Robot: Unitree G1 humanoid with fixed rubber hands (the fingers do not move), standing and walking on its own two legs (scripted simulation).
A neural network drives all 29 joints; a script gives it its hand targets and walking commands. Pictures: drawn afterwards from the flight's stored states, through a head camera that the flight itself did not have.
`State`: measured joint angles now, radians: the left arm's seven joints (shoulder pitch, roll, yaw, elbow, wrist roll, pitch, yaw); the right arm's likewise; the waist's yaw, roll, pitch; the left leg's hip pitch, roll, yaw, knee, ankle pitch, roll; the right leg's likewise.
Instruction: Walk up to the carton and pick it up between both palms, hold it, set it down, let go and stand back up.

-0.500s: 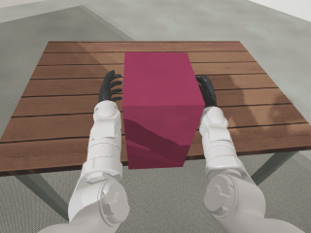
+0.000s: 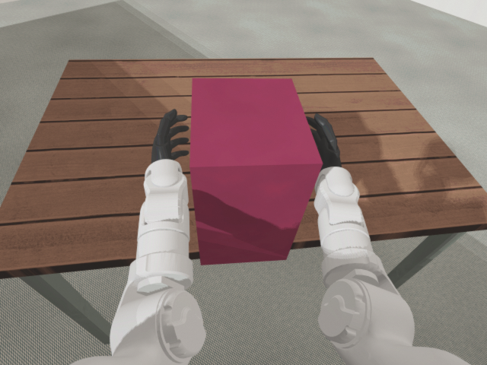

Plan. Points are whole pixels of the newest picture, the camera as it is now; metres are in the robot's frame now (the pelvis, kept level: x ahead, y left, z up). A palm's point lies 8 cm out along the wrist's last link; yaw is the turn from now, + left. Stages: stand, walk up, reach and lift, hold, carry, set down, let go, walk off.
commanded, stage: set down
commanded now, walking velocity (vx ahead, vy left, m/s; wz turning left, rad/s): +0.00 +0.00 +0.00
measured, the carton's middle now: (243, 177) +0.42 +0.00 +0.06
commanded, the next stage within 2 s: none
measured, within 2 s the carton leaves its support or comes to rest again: neither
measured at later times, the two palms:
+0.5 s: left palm (167, 158) +0.43 +0.13 +0.11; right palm (320, 156) +0.45 -0.14 +0.10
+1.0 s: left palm (148, 123) +0.43 +0.15 +0.17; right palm (359, 124) +0.45 -0.19 +0.17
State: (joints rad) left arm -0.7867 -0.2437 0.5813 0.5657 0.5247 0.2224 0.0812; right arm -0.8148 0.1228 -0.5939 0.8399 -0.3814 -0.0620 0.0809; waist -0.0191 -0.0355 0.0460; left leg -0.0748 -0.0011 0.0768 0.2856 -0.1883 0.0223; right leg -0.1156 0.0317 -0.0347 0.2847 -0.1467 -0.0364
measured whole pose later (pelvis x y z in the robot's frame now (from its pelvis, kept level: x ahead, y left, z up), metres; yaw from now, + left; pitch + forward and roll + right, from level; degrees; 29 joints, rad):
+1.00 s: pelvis -0.02 -0.03 -0.01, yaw +1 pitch +11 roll +0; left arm -1.06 0.19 0.13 0.98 -0.11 0.24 0.17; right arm -1.10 -0.29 0.04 1.12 0.36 0.14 -0.12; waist 0.03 0.00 -0.15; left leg -0.39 0.03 0.05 0.38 -0.17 -0.01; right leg -0.41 0.06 -0.06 0.33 -0.11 -0.08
